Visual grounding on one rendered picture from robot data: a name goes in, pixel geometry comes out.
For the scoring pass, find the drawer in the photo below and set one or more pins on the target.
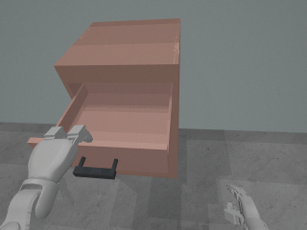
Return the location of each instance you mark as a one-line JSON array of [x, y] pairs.
[[128, 121]]

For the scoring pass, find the right robot hand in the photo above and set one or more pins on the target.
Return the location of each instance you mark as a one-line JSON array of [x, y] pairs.
[[236, 212]]

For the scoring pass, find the left robot forearm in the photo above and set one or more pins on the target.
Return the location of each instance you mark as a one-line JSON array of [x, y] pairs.
[[32, 205]]

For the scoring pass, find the cabinet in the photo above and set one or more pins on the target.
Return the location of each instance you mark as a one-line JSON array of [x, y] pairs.
[[129, 51]]

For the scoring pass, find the left robot hand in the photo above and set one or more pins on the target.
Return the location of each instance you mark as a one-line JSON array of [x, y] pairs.
[[53, 156]]

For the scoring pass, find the handle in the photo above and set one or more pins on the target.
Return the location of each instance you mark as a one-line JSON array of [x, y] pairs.
[[93, 172]]

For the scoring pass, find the right robot forearm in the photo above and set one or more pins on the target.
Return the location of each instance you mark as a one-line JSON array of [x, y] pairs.
[[254, 223]]

